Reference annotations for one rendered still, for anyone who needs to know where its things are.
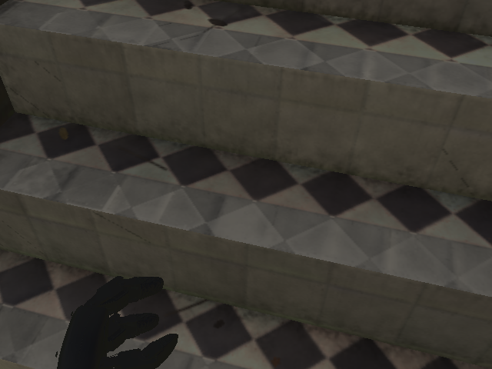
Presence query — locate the left robot hand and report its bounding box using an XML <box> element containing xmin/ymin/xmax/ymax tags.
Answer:
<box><xmin>55</xmin><ymin>276</ymin><xmax>178</xmax><ymax>369</ymax></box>

